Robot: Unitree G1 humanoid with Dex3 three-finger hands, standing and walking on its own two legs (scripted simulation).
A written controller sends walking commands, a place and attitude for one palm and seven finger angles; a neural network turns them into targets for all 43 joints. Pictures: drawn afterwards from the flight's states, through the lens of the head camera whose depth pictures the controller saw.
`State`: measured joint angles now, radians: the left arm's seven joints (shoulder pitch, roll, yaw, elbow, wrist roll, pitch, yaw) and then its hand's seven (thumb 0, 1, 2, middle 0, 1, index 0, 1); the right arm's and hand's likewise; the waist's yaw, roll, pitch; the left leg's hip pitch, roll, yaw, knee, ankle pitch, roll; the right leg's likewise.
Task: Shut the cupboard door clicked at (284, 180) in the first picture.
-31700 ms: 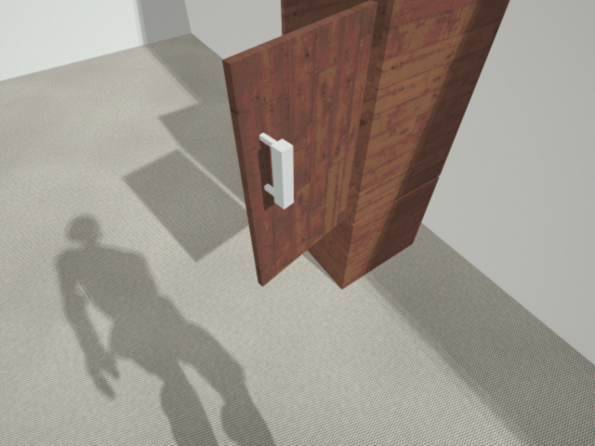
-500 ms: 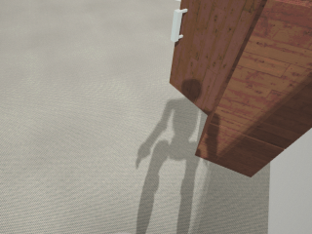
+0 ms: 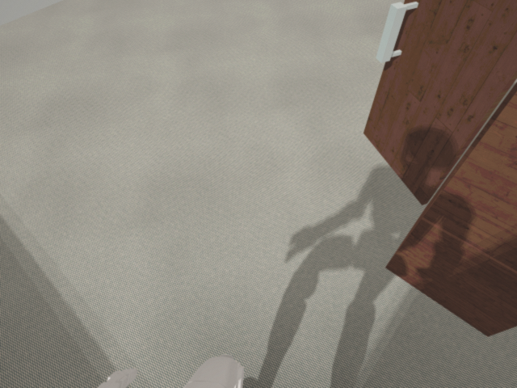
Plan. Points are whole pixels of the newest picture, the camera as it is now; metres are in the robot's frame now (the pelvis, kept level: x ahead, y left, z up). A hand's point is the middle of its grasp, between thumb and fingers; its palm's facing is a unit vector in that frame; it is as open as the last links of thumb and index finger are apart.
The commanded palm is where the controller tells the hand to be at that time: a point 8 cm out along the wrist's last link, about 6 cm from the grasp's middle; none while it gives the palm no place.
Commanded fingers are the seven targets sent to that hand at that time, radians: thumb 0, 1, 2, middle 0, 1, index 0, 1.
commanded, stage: walk to a spot facing it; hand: left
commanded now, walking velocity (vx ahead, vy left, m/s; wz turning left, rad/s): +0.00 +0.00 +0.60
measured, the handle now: (397, 32) +0.89 -0.34 +0.05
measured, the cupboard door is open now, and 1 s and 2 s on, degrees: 61 61 61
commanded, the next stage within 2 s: turn to face it in 1.66 s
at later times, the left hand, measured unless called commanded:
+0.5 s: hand out of the picture +0.09 +0.23 -0.15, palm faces +0.33 -0.89 -0.31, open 7.4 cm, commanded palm none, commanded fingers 0.00 0.90 0.90 -0.20 -0.30 -0.20 -0.30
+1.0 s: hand out of the picture +0.06 +0.19 -0.19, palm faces +0.66 -0.73 -0.19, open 7.4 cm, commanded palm none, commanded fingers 0.00 0.90 0.90 -0.20 -0.30 -0.20 -0.30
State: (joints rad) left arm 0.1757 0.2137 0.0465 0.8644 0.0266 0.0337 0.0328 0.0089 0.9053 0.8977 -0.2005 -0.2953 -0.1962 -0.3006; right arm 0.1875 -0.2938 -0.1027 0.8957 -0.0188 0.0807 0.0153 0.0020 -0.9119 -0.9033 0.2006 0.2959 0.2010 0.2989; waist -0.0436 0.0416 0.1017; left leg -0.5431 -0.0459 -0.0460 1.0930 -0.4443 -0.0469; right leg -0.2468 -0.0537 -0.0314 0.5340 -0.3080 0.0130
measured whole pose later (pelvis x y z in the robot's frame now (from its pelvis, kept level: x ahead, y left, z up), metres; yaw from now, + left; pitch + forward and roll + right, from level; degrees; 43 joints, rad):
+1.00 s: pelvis +0.23 +0.10 -0.03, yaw +38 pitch +0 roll -1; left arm 0.44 0.17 0.04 1.02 0.01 0.00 0.00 0.01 0.90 0.90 -0.20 -0.30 -0.20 -0.30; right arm 0.05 -0.23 -0.03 0.83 -0.03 -0.03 0.03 0.00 -0.91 -0.90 0.20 0.30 0.20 0.30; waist 0.03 -0.01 0.14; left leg -0.45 -0.02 0.13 0.71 -0.25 0.13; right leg -0.23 -0.15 -0.18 1.12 -0.52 0.04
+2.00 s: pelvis +0.49 +0.33 -0.01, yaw +58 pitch +0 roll -1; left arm 0.30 0.25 0.04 0.99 0.01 0.05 0.02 0.01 0.92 0.90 -0.20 -0.29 -0.19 -0.30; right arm 0.03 -0.22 0.00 0.86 -0.03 0.00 -0.01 0.00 -0.91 -0.90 0.20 0.30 0.20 0.30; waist 0.06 -0.02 0.09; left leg -0.36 0.05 0.13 0.64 -0.27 0.05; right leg -0.35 -0.07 -0.05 0.95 -0.56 0.03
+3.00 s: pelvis +0.53 +0.37 +0.00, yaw +23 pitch +0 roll +0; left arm 0.12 0.21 0.03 0.83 0.01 0.05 -0.01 0.01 0.91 0.90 -0.20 -0.30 -0.20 -0.30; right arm 0.21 -0.27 -0.05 0.91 -0.01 0.07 -0.02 0.00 -0.91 -0.90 0.20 0.30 0.20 0.30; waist -0.04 0.05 0.10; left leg -0.47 0.10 0.05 1.12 -0.47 -0.09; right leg -0.27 0.02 0.01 0.56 -0.29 -0.02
